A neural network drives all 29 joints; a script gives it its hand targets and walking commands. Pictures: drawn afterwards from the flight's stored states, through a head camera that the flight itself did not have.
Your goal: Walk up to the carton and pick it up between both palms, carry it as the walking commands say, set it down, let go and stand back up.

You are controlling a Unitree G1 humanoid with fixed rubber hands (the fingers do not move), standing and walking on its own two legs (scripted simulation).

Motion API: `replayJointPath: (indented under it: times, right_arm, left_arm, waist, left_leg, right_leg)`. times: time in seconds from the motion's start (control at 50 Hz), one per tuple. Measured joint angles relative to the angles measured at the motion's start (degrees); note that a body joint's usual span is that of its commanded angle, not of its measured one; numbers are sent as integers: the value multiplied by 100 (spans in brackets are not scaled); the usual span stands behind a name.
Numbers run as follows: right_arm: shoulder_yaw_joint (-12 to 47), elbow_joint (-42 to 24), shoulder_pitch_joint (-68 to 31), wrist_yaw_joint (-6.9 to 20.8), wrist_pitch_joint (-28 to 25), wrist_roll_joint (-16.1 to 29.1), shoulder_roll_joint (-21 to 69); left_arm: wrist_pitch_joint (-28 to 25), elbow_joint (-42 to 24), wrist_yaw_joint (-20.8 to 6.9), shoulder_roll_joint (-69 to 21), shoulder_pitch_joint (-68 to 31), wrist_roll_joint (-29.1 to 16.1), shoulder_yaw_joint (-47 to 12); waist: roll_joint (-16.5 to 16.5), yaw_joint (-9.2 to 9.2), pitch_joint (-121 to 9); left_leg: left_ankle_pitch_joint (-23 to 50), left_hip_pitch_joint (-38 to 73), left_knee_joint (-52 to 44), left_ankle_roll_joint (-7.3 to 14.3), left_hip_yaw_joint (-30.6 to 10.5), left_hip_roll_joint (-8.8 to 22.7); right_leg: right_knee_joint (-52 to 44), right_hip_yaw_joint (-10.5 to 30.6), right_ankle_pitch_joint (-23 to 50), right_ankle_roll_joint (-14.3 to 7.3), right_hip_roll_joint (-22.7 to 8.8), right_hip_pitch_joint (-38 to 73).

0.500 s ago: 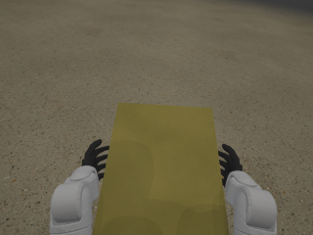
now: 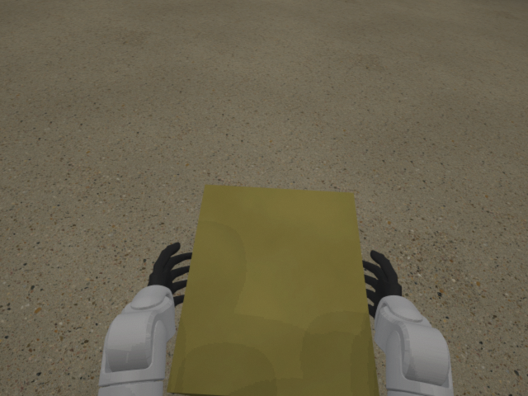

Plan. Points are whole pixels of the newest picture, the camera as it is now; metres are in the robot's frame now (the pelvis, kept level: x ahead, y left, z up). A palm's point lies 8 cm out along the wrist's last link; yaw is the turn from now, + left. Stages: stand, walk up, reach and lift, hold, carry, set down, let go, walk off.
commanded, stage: carry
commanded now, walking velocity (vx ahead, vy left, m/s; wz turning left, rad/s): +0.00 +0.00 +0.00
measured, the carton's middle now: (271, 304) +0.29 +0.00 -0.04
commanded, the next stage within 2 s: none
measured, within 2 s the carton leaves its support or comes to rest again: neither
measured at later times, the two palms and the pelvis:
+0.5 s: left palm (93, 289) +0.23 +0.24 +0.09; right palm (336, 286) +0.26 -0.08 +0.09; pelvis +0.00 +0.06 +0.00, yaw +3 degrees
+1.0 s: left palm (109, 284) +0.26 +0.24 +0.05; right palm (329, 282) +0.29 -0.08 +0.05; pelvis +0.01 +0.05 +0.00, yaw +4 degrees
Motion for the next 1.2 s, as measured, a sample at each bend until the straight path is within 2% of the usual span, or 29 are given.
replayJointPath:
  times: [0.04,0.08,0.12,0.14,0.18,0.22,0.26,0.28,0.3,0.34,0.38,0.4,0.42,0.44,0.46,0.48,0.5,0.54,0.58,0.6,0.64,0.68,0.78,0.84,0.9,0.94,1.04,1.2]
  right_arm:
    - [45,-389,160,-54,47,120,4]
    - [135,-1143,359,-146,248,277,14]
    - [196,-1729,432,-196,425,345,14]
    - [258,-1908,444,-211,498,351,16]
    - [352,-1581,336,-186,496,208,6]
    - [322,-1226,182,-179,639,121,1]
    - [245,-705,-12,-120,592,-5,-3]
    - [207,-599,-46,-111,593,-2,-2]
    - [189,-638,-21,-112,614,27,-1]
    - [164,-856,96,-120,644,91,2]
    - [136,-983,168,-128,641,124,5]
    - [136,-1161,217,-154,696,165,8]
    - [140,-1383,263,-178,760,202,10]
    - [126,-1543,277,-190,786,223,7]
    - [130,-1609,267,-194,772,232,5]
    - [166,-1433,206,-176,671,171,2]
    - [197,-1274,147,-177,642,144,-3]
    - [266,-1368,125,-214,831,165,2]
    - [279,-1154,40,-188,826,91,-2]
    - [249,-982,-6,-167,804,66,-3]
    - [221,-1068,50,-169,879,120,0]
    - [201,-1037,97,-152,810,109,2]
    - [69,-310,-92,-75,350,-35,1]
    - [31,-49,-155,-46,66,-60,3]
    - [69,-128,-141,-46,-65,-21,0]
    - [97,-126,-142,-42,-114,-36,0]
    - [0,701,-368,17,-441,-244,9]
    - [-25,997,-389,55,-869,-298,10]
  left_arm:
    - [14,-331,22,3,139,-99,-70]
    - [170,-995,57,-10,302,-264,-147]
    - [295,-1506,70,-12,363,-371,-191]
    - [381,-1725,68,-12,390,-401,-165]
    - [389,-1530,-6,-13,389,-289,-58]
    - [510,-1204,-20,-7,290,-234,25]
    - [481,-713,-27,39,105,-128,60]
    - [516,-626,-3,60,52,-134,62]
    - [566,-664,27,57,47,-160,49]
    - [613,-826,64,-5,90,-198,23]
    - [587,-871,70,-1,114,-214,-41]
    - [622,-1000,77,2,141,-249,-73]
    - [666,-1162,82,3,151,-290,-108]
    - [672,-1256,84,3,125,-313,-140]
    - [669,-1310,77,4,78,-309,-137]
    - [590,-1188,23,4,29,-222,-91]
    - [574,-1108,-8,1,30,-188,-25]
    - [738,-1297,-5,-4,140,-241,31]
    - [720,-1136,-13,17,110,-198,56]
    - [724,-993,-4,33,61,-175,68]
    - [850,-1088,48,4,66,-206,64]
    - [806,-1026,49,-2,60,-185,31]
    - [350,-239,-31,0,-199,-19,99]
    - [62,0,-66,-2,-240,30,125]
    - [-96,-127,-71,0,-141,-8,107]
    - [-192,-134,-86,1,-88,1,101]
    - [-534,672,-177,-5,-292,179,272]
    - [-967,963,-217,-5,-305,221,305]
  waist:
    - [114,-36,56]
    - [227,-33,120]
    - [362,18,214]
    - [325,83,227]
    - [246,184,81]
    - [179,165,-75]
    - [50,175,-155]
    - [5,171,-165]
    - [-26,166,-153]
    - [-13,144,-114]
    - [73,98,-90]
    - [130,76,-67]
    - [177,62,-29]
    - [246,52,31]
    - [244,79,84]
    - [197,139,82]
    - [170,187,46]
    - [161,186,-36]
    - [15,161,-70]
    - [-38,156,-88]
    - [-90,142,-69]
    - [-78,108,-62]
    - [3,15,-94]
    - [-13,13,-121]
    - [-64,43,-124]
    - [12,39,-95]
    - [72,55,-84]
    - [85,49,85]
  left_leg:
    - [259,121,-463,-219,-42,-32]
    - [428,131,-702,-670,-109,-74]
    - [318,-25,-395,-1201,-154,-74]
    - [-56,-176,80,-1252,-132,-80]
    - [-662,-222,665,-978,-160,62]
    - [-375,-76,509,-627,-91,191]
    - [-325,-32,438,-39,-4,59]
    - [-308,-6,340,152,18,-1]
    - [-253,37,189,224,31,-53]
    - [-40,163,-203,156,15,-115]
    - [178,311,-604,-93,-44,-150]
    - [262,356,-748,-306,-84,-162]
    - [279,326,-733,-634,-130,-177]
    - [230,220,-522,-1010,-182,-172]
    - [-50,30,21,-1262,-172,-169]
    - [-465,-117,626,-1234,-170,-136]
    - [-794,-147,965,-1076,-200,-45]
    - [-816,66,662,-753,-253,218]
    - [-685,83,589,-228,-170,108]
    - [-621,98,530,-36,-141,58]
    - [-475,153,309,140,-122,-8]
    - [-333,233,51,140,-142,-36]
    - [-123,338,-302,145,-199,-60]
    - [-143,304,-268,134,-196,-91]
    - [-270,197,-46,109,-143,-143]
    - [-340,189,59,69,-165,-92]
    - [-437,222,214,-21,-219,-1]
    - [-518,246,349,-135,-295,113]
  right_leg:
    - [-375,-179,-135,-19,54,159]
    - [-1283,-639,-42,-53,72,555]
    - [-1881,-823,974,-127,65,777]
    - [-1846,-808,1379,-143,0,744]
    - [-1470,-726,1280,-84,-69,647]
    - [-1081,-728,909,20,-148,572]
    - [-736,-602,589,61,-256,423]
    - [-571,-472,373,53,-257,323]
    - [-411,-340,188,25,-240,220]
    - [-268,-187,-17,-49,-176,98]
    - [-498,-300,-174,-75,-139,162]
    - [-790,-475,-208,-74,-132,273]
    - [-1232,-683,-2,-127,-135,451]
    - [-1563,-796,526,-159,-139,587]
    - [-1677,-838,1033,-162,-183,630]
    - [-1607,-809,1353,-156,-230,601]
    - [-1419,-757,1355,-109,-245,541]
    - [-1027,-712,1031,26,-235,418]
    - [-714,-603,754,83,-347,279]
    - [-599,-479,576,76,-341,214]
    - [-353,-206,231,29,-258,63]
    - [-182,-19,43,-37,-161,-40]
    - [-189,162,61,-96,-36,-60]
    - [-607,143,376,-95,-42,142]
    - [-974,144,796,-35,-103,344]
    - [-900,119,737,12,-61,354]
    - [-851,61,621,-59,28,446]
    - [-854,-16,588,-177,143,542]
